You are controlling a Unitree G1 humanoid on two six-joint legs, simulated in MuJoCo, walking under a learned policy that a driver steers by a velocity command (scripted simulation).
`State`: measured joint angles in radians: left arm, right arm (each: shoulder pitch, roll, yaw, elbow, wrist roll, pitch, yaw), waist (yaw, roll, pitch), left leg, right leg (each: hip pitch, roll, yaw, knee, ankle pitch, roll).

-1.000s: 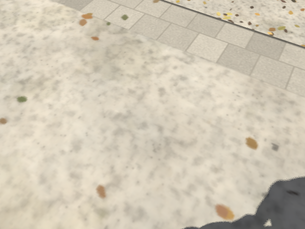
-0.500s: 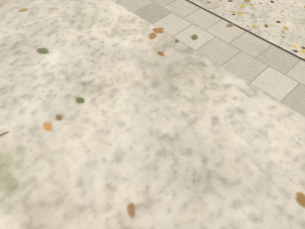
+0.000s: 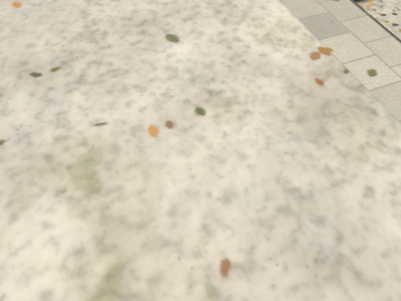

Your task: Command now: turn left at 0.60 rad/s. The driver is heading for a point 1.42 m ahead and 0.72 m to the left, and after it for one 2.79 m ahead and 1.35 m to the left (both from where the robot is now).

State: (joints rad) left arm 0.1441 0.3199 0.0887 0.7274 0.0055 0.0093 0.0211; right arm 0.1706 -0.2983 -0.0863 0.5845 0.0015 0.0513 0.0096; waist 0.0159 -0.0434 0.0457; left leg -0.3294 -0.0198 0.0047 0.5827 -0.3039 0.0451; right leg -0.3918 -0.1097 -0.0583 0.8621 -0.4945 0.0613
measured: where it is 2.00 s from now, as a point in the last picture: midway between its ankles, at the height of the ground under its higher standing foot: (159, 274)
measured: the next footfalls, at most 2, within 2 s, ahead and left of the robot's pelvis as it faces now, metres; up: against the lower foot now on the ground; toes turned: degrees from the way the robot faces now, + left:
right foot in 0.42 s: +0.08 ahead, -0.11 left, +0.00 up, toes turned +19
left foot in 0.78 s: -0.03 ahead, +0.13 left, +0.00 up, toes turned +17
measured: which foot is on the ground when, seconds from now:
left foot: down 0.00-0.42, up 0.44-0.76, down 0.78-1.00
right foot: up 0.00-0.40, down 0.42-0.88, up 0.90-1.00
